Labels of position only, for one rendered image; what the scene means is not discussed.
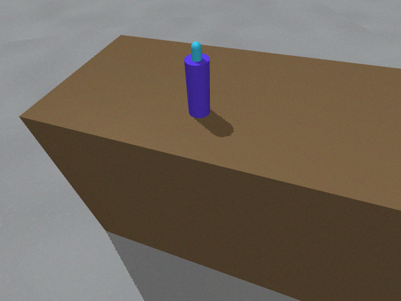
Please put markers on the bottle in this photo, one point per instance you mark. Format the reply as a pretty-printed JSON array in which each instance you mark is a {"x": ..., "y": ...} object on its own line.
[{"x": 197, "y": 73}]

